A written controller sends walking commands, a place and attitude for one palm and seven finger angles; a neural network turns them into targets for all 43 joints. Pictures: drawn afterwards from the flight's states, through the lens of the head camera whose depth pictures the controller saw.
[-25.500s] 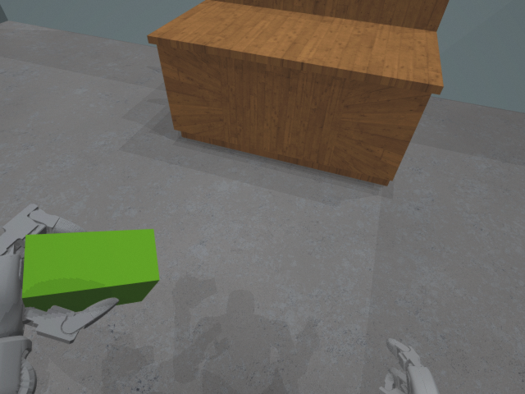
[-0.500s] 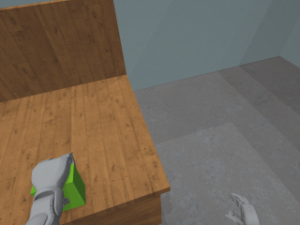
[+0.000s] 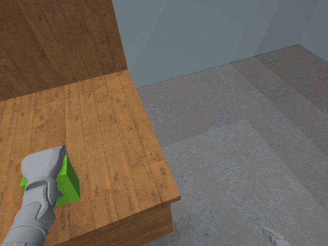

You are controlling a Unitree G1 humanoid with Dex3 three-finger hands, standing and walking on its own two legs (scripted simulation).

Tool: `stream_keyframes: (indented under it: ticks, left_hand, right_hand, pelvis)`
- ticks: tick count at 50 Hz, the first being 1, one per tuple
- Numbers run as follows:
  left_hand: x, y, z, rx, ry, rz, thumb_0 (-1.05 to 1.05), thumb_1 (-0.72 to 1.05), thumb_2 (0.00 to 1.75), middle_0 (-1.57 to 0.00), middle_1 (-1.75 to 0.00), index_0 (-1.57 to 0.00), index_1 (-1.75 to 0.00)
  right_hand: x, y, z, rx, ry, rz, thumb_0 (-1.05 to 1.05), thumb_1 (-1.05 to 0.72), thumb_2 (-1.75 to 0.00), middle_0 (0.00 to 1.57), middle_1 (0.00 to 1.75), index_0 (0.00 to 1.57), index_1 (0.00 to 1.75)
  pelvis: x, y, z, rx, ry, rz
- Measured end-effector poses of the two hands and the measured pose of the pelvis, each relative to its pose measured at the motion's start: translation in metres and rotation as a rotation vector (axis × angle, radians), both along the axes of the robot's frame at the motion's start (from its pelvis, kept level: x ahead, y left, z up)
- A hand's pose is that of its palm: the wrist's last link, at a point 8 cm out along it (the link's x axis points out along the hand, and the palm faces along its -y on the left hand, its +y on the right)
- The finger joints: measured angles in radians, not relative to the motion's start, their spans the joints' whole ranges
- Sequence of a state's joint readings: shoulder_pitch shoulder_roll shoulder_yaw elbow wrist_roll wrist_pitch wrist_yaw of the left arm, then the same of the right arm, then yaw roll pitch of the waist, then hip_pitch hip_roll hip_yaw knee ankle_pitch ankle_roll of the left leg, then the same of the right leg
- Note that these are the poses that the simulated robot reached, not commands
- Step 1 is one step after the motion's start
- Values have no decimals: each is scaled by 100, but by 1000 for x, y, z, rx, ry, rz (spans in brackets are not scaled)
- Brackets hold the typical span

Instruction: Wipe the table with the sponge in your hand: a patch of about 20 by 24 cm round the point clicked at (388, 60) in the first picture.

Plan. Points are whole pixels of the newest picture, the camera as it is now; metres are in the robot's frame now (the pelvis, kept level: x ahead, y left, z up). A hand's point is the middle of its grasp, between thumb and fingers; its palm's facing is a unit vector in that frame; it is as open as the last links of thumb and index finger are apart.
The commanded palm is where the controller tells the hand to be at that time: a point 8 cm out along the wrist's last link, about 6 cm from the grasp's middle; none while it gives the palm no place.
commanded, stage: wipe forward along the first lane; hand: left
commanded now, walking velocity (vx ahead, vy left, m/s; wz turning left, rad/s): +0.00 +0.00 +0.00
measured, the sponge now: (56, 188) +0.26 +0.34 -0.05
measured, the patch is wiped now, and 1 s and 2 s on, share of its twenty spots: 0.10 0.25 0.45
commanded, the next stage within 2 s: slide across to the middle lane in 0.98 s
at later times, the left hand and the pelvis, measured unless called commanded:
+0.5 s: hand (51, 159) +0.32 +0.36 +0.00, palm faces -0.13 +0.02 -0.99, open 10.3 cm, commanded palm +0.30 +0.35 +0.02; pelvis +0.00 +0.01 -0.01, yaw +0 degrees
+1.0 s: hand (53, 142) +0.37 +0.38 +0.00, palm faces -0.16 +0.04 -0.99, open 10.3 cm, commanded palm +0.36 +0.36 +0.02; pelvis +0.00 +0.03 -0.02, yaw -1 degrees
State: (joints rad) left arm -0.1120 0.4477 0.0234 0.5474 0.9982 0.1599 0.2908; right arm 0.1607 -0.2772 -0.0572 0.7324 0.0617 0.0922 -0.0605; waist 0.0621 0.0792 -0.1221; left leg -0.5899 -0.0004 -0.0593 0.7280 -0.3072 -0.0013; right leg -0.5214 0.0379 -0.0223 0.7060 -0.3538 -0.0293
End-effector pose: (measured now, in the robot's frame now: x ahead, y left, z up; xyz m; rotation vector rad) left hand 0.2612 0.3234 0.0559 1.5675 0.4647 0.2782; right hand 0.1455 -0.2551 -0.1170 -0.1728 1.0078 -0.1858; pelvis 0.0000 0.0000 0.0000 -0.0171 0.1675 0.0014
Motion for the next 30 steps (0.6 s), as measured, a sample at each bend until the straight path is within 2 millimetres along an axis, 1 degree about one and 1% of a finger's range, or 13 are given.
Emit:
stream_keyframes:
  ticks: [7, 21, 30]
  left_hand:
    - [15, 8, 0, 5, 0, 9, 1, -55, 106, -73, -130, -75, -130]
    - [37, 24, -1, 5, 5, -9, 1, -55, 107, -72, -131, -75, -131]
    - [55, 32, -1, 19, 0, -14, 1, -56, 107, -73, -130, -75, -130]
  right_hand:
    - [-10, 4, -6, 8, 29, -12, 1, -91, -90, 20, 30, 20, 30]
    - [-22, 6, -4, -15, 54, -25, 1, -91, -90, 20, 30, 20, 30]
    - [-32, 14, -10, -14, 94, -24, 1, -91, -90, 20, 30, 20, 30]
  pelvis:
    - [-1, 2, -3, -4, 21, 0]
    - [-3, 11, -7, -18, 42, 2]
    - [-7, 17, -11, -23, 65, 5]
